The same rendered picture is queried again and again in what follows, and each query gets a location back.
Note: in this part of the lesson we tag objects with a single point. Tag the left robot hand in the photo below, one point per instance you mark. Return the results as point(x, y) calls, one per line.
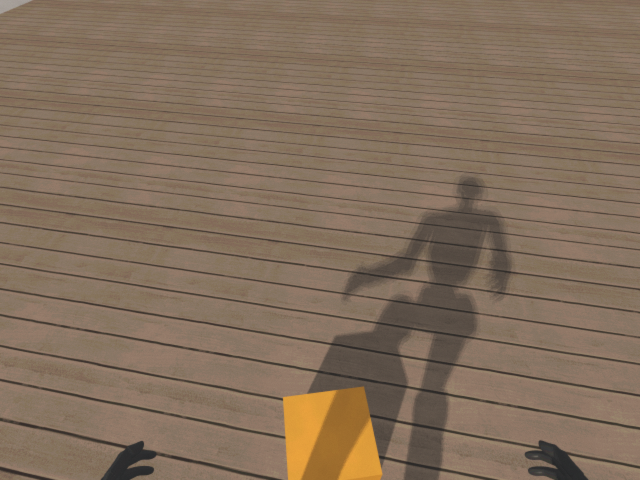
point(132, 454)

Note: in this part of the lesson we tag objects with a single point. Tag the carton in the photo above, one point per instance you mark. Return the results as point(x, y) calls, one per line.
point(329, 436)

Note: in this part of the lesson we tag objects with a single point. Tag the right robot hand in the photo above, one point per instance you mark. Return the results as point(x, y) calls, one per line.
point(566, 468)

